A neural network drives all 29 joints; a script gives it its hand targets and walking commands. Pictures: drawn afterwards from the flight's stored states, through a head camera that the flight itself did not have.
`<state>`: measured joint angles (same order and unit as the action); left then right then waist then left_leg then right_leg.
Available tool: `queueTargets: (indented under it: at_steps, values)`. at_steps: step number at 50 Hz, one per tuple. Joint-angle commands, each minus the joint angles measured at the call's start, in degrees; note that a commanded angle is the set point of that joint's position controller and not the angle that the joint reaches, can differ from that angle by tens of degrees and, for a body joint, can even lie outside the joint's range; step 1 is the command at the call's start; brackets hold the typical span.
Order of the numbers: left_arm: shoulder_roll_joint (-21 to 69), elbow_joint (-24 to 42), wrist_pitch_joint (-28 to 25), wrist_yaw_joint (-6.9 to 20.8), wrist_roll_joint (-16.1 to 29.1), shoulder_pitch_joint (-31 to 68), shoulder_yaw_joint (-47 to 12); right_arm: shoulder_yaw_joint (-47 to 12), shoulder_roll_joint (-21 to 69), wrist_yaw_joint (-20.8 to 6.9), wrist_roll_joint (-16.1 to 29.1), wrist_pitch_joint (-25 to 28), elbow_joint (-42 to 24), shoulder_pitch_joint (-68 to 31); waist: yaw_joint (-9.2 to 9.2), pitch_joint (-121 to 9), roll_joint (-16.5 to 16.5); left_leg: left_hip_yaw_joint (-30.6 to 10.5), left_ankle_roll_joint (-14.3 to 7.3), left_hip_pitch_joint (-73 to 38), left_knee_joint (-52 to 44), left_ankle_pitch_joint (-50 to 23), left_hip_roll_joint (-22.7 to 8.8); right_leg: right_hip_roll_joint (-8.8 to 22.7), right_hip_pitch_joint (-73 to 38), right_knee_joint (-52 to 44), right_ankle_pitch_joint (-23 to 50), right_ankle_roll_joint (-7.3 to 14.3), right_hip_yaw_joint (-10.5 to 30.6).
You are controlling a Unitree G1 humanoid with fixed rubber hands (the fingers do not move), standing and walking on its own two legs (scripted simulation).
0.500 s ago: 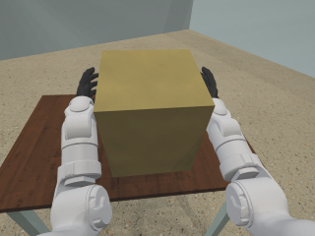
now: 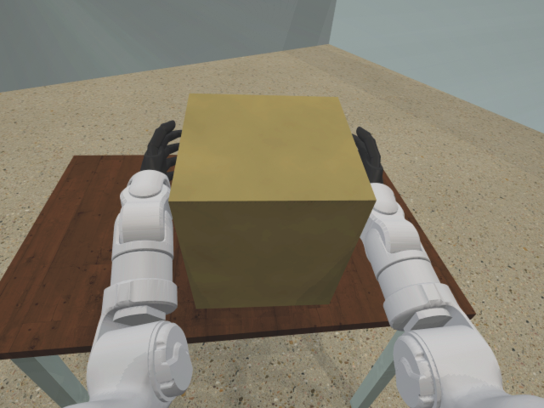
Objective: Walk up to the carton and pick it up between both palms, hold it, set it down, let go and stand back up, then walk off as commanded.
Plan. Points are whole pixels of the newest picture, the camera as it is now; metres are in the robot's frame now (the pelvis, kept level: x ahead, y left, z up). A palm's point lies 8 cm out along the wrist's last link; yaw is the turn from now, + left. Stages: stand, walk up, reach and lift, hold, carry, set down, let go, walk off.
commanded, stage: set down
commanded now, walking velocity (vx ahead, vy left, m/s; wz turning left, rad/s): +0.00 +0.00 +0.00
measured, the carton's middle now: (264, 206) +0.37 +0.01 +0.15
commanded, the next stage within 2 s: none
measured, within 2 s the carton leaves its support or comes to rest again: neither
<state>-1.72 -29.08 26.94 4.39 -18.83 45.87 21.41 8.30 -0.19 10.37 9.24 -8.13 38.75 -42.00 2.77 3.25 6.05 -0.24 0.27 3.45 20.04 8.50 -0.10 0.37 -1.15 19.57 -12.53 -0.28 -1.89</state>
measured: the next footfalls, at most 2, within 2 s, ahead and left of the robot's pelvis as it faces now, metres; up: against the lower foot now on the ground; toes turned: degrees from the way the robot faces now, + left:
none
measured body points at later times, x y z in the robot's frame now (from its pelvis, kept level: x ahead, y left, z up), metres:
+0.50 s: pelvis +0.01 -0.01 +0.00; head +0.00 +0.04 +0.45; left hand +0.44 +0.16 +0.14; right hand +0.41 -0.15 +0.16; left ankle +0.04 +0.12 -0.75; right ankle -0.01 -0.12 -0.75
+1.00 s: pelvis +0.02 +0.00 +0.00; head +0.03 +0.04 +0.45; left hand +0.45 +0.17 +0.11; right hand +0.42 -0.14 +0.13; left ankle +0.04 +0.12 -0.75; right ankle -0.01 -0.12 -0.75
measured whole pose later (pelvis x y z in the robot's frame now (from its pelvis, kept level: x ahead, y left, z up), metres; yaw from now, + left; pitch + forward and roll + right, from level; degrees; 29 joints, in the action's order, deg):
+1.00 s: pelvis +0.02 +0.00 +0.00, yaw +0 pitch -3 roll +0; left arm -3.7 -42.5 13.5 5.3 -18.8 45.9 22.4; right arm 8.3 1.2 11.6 1.5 -3.2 41.4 -40.0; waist 2.1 3.7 6.5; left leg -0.2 0.3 8.2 19.6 8.8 -0.1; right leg 0.4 3.7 19.4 -12.9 -0.3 -1.9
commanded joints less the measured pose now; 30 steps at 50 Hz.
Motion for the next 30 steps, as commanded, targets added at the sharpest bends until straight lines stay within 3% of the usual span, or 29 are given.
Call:
queueTargets:
  at_steps: [1,7,18,30]
  values:
    - [27.13,-2.02,-4.0,9.35,5.12,32.77,-17.27,-15.42,29.65,-5.86,-8.44,4.7,-9.35,-45.53,-1.06,-19.92,-4.86,5.6,-1.91,-4.46,-5.89,-1.03,2.98,-1.32,-0.91,-7.13,8.3,-3.31,-2.61]
    - [28.62,-4.22,-7.7,8.84,6.92,33.86,-19.78,-14.51,30.97,-6.06,-9.93,6.37,-7.68,-44.83,0.23,-22.85,-6.35,5.78,-0.74,-5.48,-4.38,-4.55,3.12,-1.47,-1.5,-6.61,11.93,-2.96,-2.47]
    - [27.5,-6.42,-11.89,9.45,6.62,31.08,-17.71,-16.35,33.47,-5.12,-10.62,7.44,-7.39,-40.63,-0.08,-26.52,-5.35,6.0,-0.8,-3.35,-3.15,-9.68,3.73,-0.66,-7.12,-4.52,25.65,-4.24,-0.87]
    - [26.99,-9.35,-14.0,10.1,6.19,30.54,-15.81,-17.07,36.42,-4.62,-12.72,7.96,-9.17,-39.35,-0.67,-28.41,-5.26,5.98,-1.38,1.32,-3.5,-8.99,3.82,0.49,-9.75,-2.78,32.6,-5.06,0.4]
